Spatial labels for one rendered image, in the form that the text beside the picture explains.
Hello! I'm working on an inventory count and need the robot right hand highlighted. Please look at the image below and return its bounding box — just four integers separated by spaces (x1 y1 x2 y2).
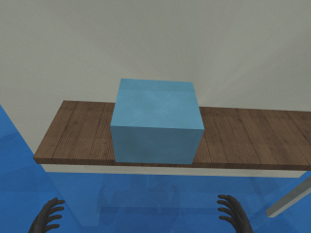
217 194 254 233

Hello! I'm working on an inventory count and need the carton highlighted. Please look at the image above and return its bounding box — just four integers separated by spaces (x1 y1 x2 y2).
110 78 205 165

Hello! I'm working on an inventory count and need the robot left hand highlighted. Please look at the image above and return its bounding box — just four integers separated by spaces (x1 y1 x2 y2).
28 197 65 233

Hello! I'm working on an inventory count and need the table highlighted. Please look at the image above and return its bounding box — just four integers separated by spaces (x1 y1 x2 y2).
33 100 311 217

